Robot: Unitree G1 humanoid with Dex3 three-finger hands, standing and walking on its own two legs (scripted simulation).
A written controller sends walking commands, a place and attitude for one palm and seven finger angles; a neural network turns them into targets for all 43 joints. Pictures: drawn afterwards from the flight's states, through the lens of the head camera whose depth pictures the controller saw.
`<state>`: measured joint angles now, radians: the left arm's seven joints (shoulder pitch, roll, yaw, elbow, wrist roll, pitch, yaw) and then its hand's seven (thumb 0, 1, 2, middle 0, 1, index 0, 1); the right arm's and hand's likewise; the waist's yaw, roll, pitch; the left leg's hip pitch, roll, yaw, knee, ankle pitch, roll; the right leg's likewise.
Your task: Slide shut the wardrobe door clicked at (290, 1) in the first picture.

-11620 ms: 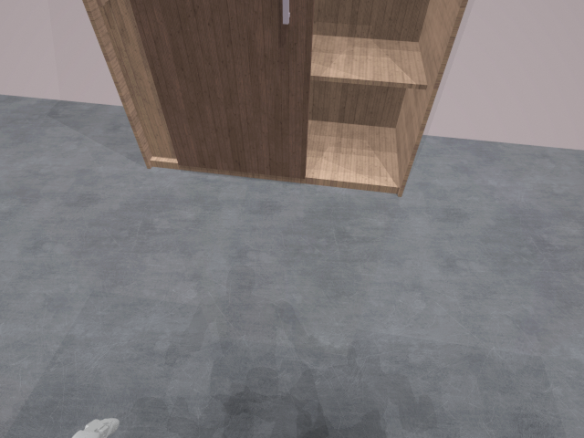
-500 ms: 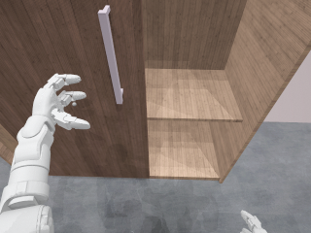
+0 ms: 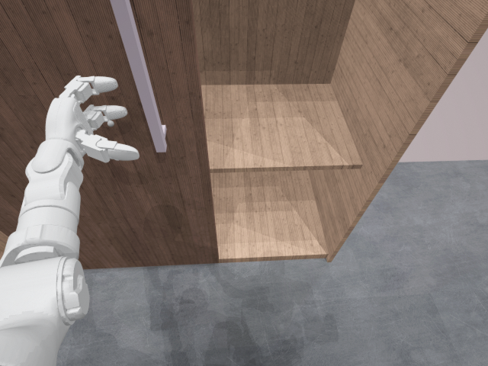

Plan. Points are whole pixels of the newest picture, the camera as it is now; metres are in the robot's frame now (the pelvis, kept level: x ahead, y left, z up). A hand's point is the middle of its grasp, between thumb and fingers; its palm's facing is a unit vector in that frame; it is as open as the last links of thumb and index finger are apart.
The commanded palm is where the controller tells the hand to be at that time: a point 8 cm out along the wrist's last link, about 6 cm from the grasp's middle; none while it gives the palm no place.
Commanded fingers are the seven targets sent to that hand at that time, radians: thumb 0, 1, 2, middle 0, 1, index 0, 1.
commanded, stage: move the hooked fingers beside the handle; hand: left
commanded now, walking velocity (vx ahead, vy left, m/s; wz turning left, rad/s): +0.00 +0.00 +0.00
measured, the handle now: (146, 79) +0.54 +0.15 +0.18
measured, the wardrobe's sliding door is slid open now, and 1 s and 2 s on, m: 0.47 0.47 0.47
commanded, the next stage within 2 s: feel for the door with the fingertips in 0.98 s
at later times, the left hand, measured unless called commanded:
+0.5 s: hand (120, 114) +0.50 +0.20 +0.14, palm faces +0.04 -1.00 +0.00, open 13.8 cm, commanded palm +0.47 +0.25 +0.14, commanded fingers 0.00 -0.50 0.30 -0.30 -1.20 -0.30 -1.20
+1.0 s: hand (119, 117) +0.49 +0.20 +0.14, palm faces +0.05 -1.00 +0.00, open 14.0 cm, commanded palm +0.47 +0.25 +0.13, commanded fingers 0.00 -0.50 0.30 -0.30 -1.20 -0.30 -1.20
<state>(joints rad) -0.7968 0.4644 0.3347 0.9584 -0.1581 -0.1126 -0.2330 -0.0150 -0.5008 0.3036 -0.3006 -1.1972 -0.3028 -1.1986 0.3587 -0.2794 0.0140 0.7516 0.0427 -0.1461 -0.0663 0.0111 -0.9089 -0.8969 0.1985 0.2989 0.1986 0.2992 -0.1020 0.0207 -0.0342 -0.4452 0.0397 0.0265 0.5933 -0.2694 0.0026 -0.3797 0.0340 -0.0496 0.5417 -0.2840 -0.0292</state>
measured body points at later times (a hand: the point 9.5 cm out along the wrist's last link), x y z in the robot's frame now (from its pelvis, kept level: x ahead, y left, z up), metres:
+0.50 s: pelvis +0.00 +0.01 -0.01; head +0.07 +0.02 +0.44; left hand +0.49 +0.25 +0.14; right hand +0.00 -0.26 -0.12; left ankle +0.01 +0.12 -0.73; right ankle -0.01 -0.10 -0.73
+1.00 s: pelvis +0.00 +0.00 -0.01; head +0.06 +0.01 +0.44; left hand +0.48 +0.25 +0.14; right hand +0.02 -0.27 -0.12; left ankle +0.01 +0.12 -0.73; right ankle -0.01 -0.10 -0.73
